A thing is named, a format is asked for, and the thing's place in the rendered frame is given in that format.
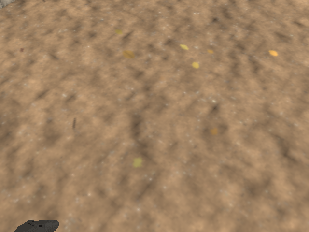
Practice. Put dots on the robot left hand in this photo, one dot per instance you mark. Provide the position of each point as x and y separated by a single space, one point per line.
47 225

